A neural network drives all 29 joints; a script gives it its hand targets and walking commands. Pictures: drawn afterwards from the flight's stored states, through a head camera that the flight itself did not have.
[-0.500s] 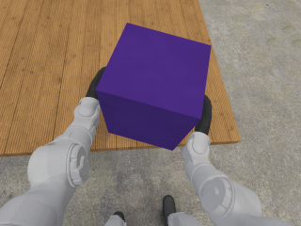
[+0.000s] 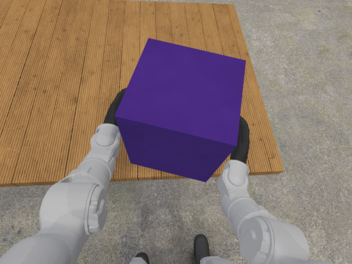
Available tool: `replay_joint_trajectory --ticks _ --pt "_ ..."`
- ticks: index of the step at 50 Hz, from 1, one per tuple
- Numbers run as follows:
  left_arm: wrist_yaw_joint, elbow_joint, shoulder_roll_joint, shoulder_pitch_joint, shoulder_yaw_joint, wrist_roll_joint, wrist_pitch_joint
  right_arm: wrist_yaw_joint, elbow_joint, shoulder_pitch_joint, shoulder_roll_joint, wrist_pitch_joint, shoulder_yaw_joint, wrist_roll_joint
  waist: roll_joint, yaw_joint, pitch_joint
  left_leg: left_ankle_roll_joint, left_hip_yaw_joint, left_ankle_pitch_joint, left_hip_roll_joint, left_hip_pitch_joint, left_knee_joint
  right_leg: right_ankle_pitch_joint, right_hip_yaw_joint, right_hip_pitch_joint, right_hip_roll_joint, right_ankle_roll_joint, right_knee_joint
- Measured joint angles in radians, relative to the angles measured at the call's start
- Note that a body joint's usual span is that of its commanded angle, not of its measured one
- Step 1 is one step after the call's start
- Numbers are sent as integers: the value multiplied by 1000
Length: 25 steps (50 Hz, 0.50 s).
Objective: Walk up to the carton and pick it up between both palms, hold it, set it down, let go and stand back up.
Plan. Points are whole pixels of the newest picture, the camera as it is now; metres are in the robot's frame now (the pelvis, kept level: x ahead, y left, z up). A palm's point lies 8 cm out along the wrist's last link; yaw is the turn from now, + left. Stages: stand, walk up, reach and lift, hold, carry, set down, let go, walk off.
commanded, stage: reach and lift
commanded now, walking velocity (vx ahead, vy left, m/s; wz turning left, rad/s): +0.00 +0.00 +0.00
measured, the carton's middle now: (180, 118) +0.43 -0.03 +0.00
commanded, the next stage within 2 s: none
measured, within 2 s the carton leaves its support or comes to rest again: leaves its support in 0.30 s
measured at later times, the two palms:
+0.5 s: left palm (121, 112) +0.43 +0.11 +0.04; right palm (249, 155) +0.33 -0.17 +0.00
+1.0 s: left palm (93, 93) +0.42 +0.14 +0.13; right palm (257, 114) +0.37 -0.15 +0.11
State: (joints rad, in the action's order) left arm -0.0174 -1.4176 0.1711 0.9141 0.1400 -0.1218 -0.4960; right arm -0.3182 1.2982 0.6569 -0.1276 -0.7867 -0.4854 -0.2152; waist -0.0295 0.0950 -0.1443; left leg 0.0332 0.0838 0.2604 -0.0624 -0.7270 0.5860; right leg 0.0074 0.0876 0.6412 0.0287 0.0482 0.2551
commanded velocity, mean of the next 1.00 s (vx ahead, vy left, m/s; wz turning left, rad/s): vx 0.00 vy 0.00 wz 0.00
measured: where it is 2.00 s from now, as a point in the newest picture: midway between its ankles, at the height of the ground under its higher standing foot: outside the picture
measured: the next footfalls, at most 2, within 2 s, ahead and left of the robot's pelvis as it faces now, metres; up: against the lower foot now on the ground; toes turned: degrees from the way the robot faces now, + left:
none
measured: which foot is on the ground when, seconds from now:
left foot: down 0.00-1.00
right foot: down 0.00-1.00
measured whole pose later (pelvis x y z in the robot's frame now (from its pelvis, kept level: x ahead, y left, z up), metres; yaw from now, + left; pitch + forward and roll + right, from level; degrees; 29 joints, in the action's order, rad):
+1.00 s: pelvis +0.02 +0.01 +0.02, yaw +0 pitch +0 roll -3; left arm 0.09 -0.80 0.08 0.69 0.14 -0.08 0.20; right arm -0.24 0.73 0.57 -0.02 0.10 -0.14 0.09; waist -0.01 0.07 -0.06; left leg 0.01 0.02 0.30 -0.04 -0.17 0.47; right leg 0.08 0.04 0.15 0.06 0.07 0.23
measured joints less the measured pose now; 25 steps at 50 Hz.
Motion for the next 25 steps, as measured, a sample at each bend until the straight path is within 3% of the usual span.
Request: replay_joint_trajectory --ticks 7,15,21,25 --pt "25 16 -6 -28 -61 69 22 16 -52 -22 13 80 73 49 -16 0 -20 0 0 1 -2 -3 5 2 0 5 -1 3 9" --pt "52 26 -8 -49 -156 158 92 31 -163 -73 24 234 176 135 -41 5 -58 -4 -3 14 0 0 24 22 -5 11 1 8 43" --pt "76 70 -16 -76 -275 237 191 33 -313 -165 39 399 272 234 -77 12 -106 -12 -2 43 5 7 62 59 -5 12 8 17 98" --pt "92 150 -26 -105 -333 282 278 27 -472 -246 57 546 322 290 -102 18 -121 -22 -4 66 13 41 84 89 -7 -17 17 27 133"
